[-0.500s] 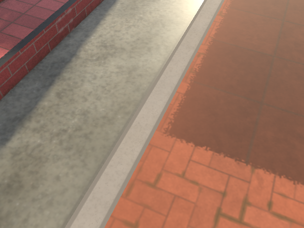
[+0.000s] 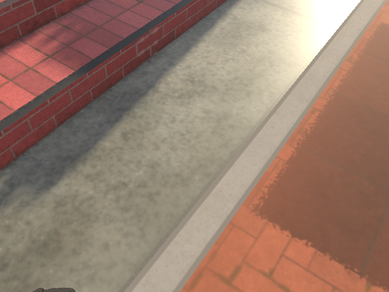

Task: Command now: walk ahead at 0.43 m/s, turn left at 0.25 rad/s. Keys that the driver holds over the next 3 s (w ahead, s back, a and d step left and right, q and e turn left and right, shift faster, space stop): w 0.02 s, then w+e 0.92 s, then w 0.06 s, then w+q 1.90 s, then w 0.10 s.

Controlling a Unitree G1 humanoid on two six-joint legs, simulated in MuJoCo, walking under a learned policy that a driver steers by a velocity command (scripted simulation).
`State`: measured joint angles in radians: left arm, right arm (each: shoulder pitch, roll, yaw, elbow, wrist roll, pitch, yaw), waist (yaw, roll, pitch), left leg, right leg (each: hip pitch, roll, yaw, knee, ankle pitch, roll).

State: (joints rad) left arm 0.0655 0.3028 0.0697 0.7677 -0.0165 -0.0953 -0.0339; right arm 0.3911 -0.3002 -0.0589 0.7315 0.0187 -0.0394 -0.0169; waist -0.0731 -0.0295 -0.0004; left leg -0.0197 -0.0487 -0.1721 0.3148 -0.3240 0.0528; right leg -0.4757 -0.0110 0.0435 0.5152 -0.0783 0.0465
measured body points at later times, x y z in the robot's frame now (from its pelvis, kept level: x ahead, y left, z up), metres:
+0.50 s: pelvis +0.26 -0.02 -0.01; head +0.30 -0.03 +0.44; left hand +0.28 +0.27 -0.13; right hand +0.49 -0.27 -0.07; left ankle +0.42 +0.08 -0.73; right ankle +0.12 -0.14 -0.74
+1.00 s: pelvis +0.51 -0.09 -0.02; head +0.55 -0.12 +0.43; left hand +0.83 +0.00 -0.09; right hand +0.39 -0.37 -0.14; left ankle +0.42 +0.09 -0.74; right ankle +0.60 -0.26 -0.73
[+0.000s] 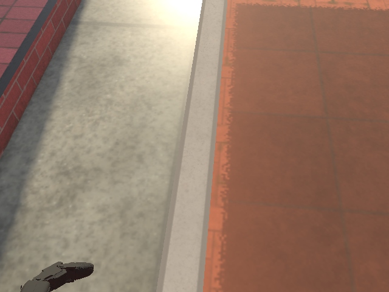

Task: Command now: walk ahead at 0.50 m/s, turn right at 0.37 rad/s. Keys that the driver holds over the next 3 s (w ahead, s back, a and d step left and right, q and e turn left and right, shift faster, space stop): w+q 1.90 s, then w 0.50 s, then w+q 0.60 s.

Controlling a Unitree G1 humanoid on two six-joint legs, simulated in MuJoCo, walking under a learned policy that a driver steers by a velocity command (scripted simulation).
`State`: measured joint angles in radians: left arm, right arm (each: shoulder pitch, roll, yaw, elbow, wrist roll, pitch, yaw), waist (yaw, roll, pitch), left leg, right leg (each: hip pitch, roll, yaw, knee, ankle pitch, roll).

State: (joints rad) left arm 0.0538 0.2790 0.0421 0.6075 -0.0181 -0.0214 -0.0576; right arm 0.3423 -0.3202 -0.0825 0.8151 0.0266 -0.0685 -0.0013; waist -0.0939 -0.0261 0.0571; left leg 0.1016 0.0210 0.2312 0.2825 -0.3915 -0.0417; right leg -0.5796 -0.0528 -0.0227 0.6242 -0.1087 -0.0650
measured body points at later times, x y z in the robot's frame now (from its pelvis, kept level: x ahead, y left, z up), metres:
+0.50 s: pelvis +0.28 -0.01 +0.01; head +0.31 -0.01 +0.46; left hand +0.28 +0.27 -0.11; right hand +0.49 -0.23 -0.10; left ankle +0.44 +0.14 -0.69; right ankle +0.15 -0.11 -0.73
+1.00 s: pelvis +0.56 +0.05 +0.01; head +0.59 +0.08 +0.46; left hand +0.67 +0.37 -0.06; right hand +0.75 -0.19 -0.09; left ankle +0.44 +0.12 -0.73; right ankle +0.78 -0.01 -0.70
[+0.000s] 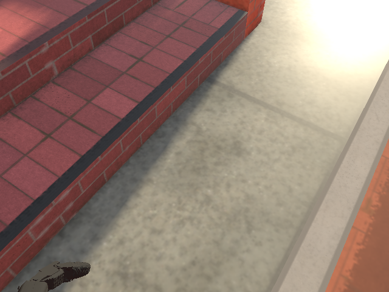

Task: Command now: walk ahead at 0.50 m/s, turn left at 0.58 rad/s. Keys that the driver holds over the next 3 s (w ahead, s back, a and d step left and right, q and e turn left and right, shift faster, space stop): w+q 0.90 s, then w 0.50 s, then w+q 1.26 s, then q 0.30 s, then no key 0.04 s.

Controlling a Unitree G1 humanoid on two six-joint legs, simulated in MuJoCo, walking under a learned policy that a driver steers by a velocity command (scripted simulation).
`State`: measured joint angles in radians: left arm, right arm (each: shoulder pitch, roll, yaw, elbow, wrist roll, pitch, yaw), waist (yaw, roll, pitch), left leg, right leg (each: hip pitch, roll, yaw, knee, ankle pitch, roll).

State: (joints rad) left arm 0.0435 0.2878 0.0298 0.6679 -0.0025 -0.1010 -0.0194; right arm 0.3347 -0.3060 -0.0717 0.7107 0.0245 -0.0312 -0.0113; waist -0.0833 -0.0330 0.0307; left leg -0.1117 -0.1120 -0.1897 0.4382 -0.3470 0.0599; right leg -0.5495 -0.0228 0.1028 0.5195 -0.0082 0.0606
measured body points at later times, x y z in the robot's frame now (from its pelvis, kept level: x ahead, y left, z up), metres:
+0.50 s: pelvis +0.25 +0.00 +0.00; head +0.29 +0.02 +0.45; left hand +0.18 +0.29 -0.12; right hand +0.55 -0.15 -0.07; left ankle +0.37 +0.18 -0.70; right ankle +0.16 -0.14 -0.74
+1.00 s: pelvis +0.52 +0.12 +0.00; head +0.53 +0.15 +0.45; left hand +0.59 +0.45 -0.07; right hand +0.74 -0.10 -0.10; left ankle +0.38 +0.16 -0.74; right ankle +0.72 +0.10 -0.72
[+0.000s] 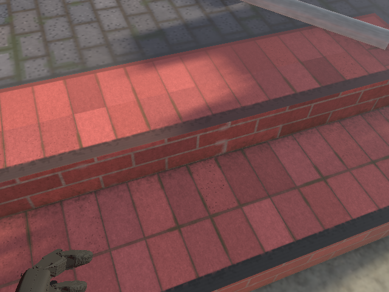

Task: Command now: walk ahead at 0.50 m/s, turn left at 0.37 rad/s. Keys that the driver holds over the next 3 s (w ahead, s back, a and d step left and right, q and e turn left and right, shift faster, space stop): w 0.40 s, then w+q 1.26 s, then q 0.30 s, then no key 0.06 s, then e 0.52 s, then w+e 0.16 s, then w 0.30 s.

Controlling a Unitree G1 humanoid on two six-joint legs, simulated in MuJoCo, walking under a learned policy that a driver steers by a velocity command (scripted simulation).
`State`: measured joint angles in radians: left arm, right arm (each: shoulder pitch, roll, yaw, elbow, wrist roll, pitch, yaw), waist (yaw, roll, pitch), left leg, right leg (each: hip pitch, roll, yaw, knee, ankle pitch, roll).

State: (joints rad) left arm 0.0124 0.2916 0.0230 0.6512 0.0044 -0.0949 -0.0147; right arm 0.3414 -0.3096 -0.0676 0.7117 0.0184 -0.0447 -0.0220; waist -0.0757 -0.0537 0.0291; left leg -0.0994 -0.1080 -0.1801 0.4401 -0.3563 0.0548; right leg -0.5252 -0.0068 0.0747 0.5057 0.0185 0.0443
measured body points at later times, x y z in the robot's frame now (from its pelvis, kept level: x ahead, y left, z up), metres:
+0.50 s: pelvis +0.24 +0.02 +0.01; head +0.27 +0.03 +0.46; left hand +0.10 +0.23 -0.13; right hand +0.47 -0.12 -0.07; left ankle +0.34 +0.17 -0.41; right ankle +0.15 -0.13 -0.73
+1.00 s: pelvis +0.51 +0.15 +0.18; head +0.50 +0.18 +0.63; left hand +0.70 +0.40 +0.12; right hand +0.57 -0.08 +0.06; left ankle +0.45 +0.19 -0.56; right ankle +0.70 +0.05 -0.42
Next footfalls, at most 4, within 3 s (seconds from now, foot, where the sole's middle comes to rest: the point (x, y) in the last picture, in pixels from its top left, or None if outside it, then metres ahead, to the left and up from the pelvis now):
0.04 right None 0.19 -0.12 -0.77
0.62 left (114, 272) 0.48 0.20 -0.60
1.28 right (124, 107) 0.98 0.18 -0.43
1.84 left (21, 95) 1.05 0.53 -0.43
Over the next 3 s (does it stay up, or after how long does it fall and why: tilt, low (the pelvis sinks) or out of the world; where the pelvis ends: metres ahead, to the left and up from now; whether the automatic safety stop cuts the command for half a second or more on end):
stays up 1.18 0.47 0.35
